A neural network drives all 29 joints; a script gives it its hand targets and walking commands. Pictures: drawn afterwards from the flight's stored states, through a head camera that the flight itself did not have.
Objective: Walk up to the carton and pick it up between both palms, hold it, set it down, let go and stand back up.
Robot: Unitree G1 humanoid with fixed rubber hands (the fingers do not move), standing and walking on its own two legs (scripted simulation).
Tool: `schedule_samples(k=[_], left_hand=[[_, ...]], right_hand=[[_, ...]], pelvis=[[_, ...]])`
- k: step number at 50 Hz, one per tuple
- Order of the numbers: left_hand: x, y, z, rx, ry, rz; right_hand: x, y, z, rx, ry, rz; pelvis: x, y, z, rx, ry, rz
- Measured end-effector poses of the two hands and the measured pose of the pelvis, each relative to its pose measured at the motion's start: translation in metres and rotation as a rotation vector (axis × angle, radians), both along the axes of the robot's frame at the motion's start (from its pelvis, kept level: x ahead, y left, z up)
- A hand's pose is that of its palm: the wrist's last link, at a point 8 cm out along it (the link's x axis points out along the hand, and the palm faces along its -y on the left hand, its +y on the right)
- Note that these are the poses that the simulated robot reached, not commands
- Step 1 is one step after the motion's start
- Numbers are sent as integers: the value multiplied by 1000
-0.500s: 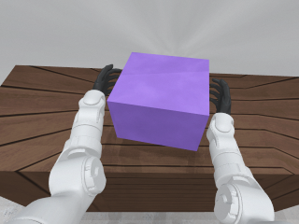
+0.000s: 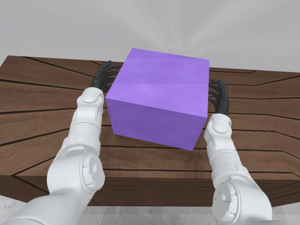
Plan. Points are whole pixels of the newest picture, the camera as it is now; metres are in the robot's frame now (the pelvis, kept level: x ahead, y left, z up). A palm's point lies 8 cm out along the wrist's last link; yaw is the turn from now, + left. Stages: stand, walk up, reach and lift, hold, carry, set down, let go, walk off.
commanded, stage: set down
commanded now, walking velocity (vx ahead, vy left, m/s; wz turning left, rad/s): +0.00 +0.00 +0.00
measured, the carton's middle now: (161, 97) +0.45 -0.03 +0.02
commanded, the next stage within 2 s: none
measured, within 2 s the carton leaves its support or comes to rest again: neither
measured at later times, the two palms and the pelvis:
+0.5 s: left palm (103, 91) +0.44 +0.14 +0.06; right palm (218, 121) +0.36 -0.18 +0.03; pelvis -0.01 +0.00 +0.00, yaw +0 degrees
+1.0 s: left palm (102, 92) +0.44 +0.14 +0.06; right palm (217, 122) +0.35 -0.18 +0.04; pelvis -0.02 +0.00 +0.00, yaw +0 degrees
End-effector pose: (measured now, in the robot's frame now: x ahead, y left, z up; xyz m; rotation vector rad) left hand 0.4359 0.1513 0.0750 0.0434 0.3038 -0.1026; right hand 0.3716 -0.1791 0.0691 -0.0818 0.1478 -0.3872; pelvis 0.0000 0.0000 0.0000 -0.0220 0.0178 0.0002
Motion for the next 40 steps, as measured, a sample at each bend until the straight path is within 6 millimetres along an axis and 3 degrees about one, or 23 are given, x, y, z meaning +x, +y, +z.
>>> schedule_samples(k=[8,18,40], left_hand=[[4,5,-13,18,7,-22],[8,-4,-16,29,-11,-43],[-1,-7,-19,0,-17,-44]], right_hand=[[-3,7,-19,14,19,-21],[-10,1,-35,42,13,-50],[-19,-1,-33,27,31,-54]], pelvis=[[-1,8,0,-11,38,1],[-5,5,-2,-8,89,2],[-18,4,-3,-15,99,2]])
